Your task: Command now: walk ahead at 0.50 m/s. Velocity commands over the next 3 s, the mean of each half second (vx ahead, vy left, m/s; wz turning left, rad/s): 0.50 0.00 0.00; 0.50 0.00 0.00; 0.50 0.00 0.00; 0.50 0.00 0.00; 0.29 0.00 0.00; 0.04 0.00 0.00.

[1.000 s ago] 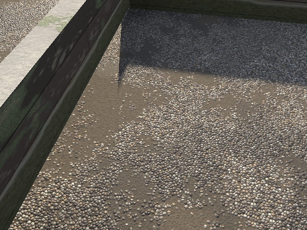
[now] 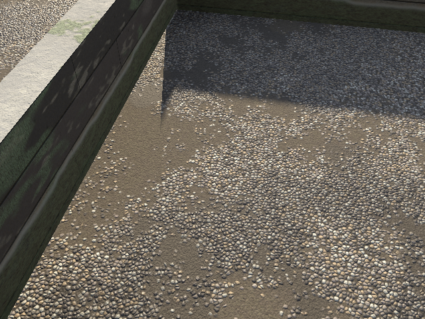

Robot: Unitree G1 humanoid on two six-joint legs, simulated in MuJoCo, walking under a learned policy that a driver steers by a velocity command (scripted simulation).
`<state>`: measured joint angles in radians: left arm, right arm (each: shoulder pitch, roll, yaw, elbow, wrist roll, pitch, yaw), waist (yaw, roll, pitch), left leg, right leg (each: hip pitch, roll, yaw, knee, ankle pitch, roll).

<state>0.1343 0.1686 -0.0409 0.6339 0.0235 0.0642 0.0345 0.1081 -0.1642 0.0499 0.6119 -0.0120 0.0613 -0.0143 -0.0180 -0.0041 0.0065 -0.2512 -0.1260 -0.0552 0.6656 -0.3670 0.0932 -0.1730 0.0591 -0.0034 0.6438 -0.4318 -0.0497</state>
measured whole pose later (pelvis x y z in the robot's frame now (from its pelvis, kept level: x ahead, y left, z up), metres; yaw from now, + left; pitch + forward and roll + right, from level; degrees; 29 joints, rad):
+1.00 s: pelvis +0.00 +0.00 +0.00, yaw +0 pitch -2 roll +0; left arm 0.14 0.17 -0.04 0.63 0.03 0.06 0.03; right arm 0.11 -0.16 0.05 0.61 -0.01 0.06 -0.02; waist -0.02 0.00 0.00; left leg -0.26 -0.12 -0.04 0.67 -0.37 0.10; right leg -0.18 0.06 0.00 0.65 -0.43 -0.05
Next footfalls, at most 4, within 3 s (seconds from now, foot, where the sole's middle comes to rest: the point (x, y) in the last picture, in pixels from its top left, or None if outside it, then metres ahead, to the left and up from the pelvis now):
none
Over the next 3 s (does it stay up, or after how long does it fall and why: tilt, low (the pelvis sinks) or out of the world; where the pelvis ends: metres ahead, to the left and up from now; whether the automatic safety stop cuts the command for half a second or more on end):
stays up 0.00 0.00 0.02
